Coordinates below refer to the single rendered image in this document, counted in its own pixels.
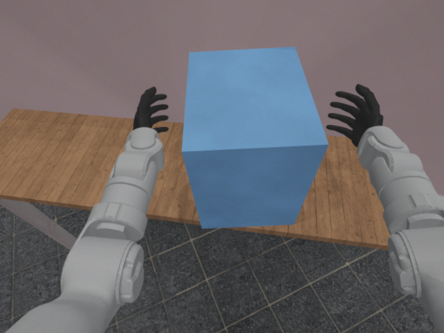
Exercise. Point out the robot right hand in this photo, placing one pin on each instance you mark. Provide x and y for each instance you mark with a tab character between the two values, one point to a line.
367	114

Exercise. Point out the right robot forearm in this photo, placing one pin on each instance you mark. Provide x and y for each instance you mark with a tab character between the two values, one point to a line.
406	192

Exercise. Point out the left robot forearm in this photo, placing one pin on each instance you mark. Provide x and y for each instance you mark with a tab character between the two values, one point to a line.
121	213

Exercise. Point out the table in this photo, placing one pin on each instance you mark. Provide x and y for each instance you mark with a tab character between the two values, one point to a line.
65	160

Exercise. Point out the carton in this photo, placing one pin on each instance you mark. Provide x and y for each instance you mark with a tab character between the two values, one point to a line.
252	139

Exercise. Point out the left robot upper arm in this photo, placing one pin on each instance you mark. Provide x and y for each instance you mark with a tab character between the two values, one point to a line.
101	275

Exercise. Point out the right robot upper arm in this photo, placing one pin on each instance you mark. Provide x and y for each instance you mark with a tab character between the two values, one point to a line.
416	264

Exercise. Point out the robot left hand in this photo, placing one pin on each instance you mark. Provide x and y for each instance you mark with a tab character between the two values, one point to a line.
144	111

